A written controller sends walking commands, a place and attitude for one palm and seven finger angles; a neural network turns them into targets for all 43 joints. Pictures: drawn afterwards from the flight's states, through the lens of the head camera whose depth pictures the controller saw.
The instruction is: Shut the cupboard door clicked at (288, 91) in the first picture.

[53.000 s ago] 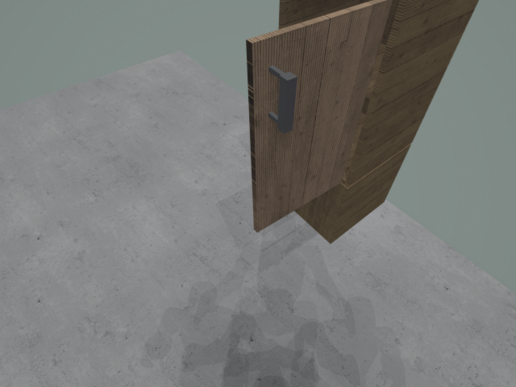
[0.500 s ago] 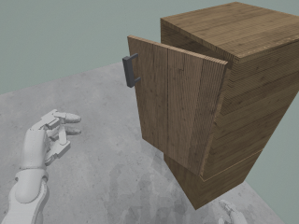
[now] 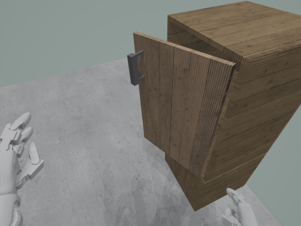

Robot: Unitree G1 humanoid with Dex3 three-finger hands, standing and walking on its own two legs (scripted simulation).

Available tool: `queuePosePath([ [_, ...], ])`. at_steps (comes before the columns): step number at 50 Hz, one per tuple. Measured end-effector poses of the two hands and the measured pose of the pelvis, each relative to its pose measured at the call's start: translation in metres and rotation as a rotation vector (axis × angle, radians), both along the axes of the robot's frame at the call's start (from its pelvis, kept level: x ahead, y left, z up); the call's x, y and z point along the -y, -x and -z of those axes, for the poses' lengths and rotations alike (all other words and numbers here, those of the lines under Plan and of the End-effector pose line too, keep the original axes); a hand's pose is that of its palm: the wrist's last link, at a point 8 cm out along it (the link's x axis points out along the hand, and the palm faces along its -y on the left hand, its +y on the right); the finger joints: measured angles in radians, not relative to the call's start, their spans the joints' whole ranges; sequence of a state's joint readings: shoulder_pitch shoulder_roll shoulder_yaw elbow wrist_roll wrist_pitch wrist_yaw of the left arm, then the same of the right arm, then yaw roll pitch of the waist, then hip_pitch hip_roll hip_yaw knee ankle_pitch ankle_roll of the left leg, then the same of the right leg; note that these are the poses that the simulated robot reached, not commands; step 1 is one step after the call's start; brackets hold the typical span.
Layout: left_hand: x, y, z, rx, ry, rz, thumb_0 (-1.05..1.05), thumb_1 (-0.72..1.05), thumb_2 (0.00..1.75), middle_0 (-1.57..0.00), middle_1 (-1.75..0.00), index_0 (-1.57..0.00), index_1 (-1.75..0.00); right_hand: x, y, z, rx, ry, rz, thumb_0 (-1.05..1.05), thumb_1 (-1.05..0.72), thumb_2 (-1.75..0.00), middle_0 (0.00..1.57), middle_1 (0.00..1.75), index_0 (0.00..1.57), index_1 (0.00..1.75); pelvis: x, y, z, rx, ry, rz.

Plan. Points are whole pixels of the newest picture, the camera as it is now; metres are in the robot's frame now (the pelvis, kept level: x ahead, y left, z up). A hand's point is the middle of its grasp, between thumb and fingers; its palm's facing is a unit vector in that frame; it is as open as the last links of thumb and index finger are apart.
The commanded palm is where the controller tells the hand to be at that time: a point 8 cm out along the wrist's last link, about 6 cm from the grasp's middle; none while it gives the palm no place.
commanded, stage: draw the hand back to the body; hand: left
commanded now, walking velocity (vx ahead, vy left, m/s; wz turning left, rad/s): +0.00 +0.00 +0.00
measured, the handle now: (137, 67) +0.62 +0.14 +0.13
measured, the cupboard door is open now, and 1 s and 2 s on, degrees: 23 23 23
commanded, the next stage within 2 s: step back with the hand held close in 0.12 s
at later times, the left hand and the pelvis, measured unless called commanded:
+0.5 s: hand (44, 156) +0.21 +0.27 +0.14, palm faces +0.35 -0.81 -0.48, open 7.4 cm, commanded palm +0.15 +0.31 +0.17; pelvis +0.00 +0.02 -0.01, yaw -2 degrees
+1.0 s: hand (11, 188) +0.13 +0.29 +0.15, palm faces +0.41 -0.80 -0.45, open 7.4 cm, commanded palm +0.07 +0.33 +0.17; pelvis -0.07 +0.03 -0.02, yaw +0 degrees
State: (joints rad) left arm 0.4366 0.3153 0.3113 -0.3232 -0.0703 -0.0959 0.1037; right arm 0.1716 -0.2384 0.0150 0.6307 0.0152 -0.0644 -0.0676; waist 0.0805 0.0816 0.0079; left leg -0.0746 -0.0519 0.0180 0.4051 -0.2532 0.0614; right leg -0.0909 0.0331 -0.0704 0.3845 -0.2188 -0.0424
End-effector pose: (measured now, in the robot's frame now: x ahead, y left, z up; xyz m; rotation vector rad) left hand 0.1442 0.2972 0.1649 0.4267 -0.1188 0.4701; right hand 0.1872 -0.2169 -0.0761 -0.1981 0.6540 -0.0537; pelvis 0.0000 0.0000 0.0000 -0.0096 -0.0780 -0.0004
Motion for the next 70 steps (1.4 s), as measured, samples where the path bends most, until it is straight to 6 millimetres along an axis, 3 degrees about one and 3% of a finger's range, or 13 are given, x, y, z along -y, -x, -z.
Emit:
queuePosePath([
  [10, 0.003, -0.009, -0.012, 0.019, -0.047, 0.042, 0.02, 0.89, 0.90, -0.21, -0.30, -0.21, -0.30, -0.004, 0.006, 0.004, -0.016, -0.018, 0.016, 0.01, -0.90, -0.90, 0.20, 0.30, 0.20, 0.30, 0.000, -0.007, 0.000, 0.003, 0.003, 0.012],
  [18, -0.007, -0.018, -0.011, -0.007, -0.090, 0.040, 0.02, 0.89, 0.90, -0.21, -0.30, -0.21, -0.30, 0.006, 0.017, 0.012, -0.082, -0.002, 0.054, 0.01, -0.90, -0.90, 0.21, 0.30, 0.20, 0.30, -0.004, -0.005, 0.002, -0.052, 0.014, 0.014],
  [28, -0.013, -0.021, -0.002, -0.050, -0.134, 0.142, 0.02, 0.89, 0.90, -0.21, -0.30, -0.21, -0.30, 0.019, 0.039, 0.012, -0.125, 0.064, 0.175, 0.01, -0.91, -0.90, 0.20, 0.30, 0.20, 0.30, -0.024, 0.004, 0.009, -0.095, 0.002, 0.035],
  [36, -0.026, 0.001, -0.014, 0.023, -0.194, 0.133, 0.01, 0.89, 0.90, -0.21, -0.30, -0.21, -0.30, 0.004, 0.060, 0.007, -0.082, 0.059, 0.168, 0.01, -0.91, -0.90, 0.20, 0.30, 0.20, 0.30, -0.028, 0.027, 0.015, -0.080, -0.017, 0.045],
  [47, -0.028, 0.044, 0.010, 0.068, -0.122, 0.106, 0.02, 0.89, 0.90, -0.21, -0.30, -0.21, -0.30, 0.001, 0.105, 0.015, -0.141, 0.106, 0.125, 0.01, -0.90, -0.90, 0.21, 0.30, 0.20, 0.30, -0.030, 0.062, 0.023, -0.095, 0.021, 0.005],
  [56, -0.048, 0.068, -0.024, 0.191, -0.232, 0.084, 0.01, 0.88, 0.90, -0.22, -0.30, -0.21, -0.30, -0.010, 0.123, 0.006, -0.114, 0.134, 0.113, 0.01, -0.90, -0.90, 0.21, 0.30, 0.20, 0.30, -0.037, 0.074, 0.016, -0.114, 0.057, -0.003],
  [59, -0.052, 0.068, -0.024, 0.191, -0.211, 0.068, 0.01, 0.89, 0.90, -0.21, -0.30, -0.21, -0.30, -0.016, 0.123, 0.003, -0.105, 0.112, 0.098, 0.01, -0.90, -0.90, 0.21, 0.30, 0.20, 0.30, -0.035, 0.081, 0.012, -0.158, 0.055, 0.023],
  [62, -0.043, 0.064, -0.010, 0.136, -0.161, 0.102, 0.01, 0.89, 0.90, -0.21, -0.30, -0.21, -0.30, -0.020, 0.125, 0.001, -0.097, 0.090, 0.074, 0.01, -0.90, -0.90, 0.21, 0.30, 0.20, 0.30, -0.031, 0.098, 0.009, -0.195, 0.044, 0.056],
  [65, -0.019, 0.063, 0.005, 0.073, -0.122, 0.198, 0.01, 0.89, 0.90, -0.20, -0.30, -0.20, -0.30, -0.018, 0.133, 0.001, -0.082, 0.071, 0.051, 0.01, -0.90, -0.90, 0.21, 0.30, 0.20, 0.30, -0.024, 0.125, 0.009, -0.212, 0.036, 0.082],
  [70, 0.030, 0.096, -0.001, 0.044, -0.194, 0.402, 0.02, 0.89, 0.90, -0.21, -0.30, -0.21, -0.30, -0.003, 0.167, 0.002, -0.023, 0.042, 0.057, 0.01, -0.90, -0.90, 0.21, 0.30, 0.20, 0.30, -0.009, 0.177, 0.018, -0.203, 0.014, 0.096],
])
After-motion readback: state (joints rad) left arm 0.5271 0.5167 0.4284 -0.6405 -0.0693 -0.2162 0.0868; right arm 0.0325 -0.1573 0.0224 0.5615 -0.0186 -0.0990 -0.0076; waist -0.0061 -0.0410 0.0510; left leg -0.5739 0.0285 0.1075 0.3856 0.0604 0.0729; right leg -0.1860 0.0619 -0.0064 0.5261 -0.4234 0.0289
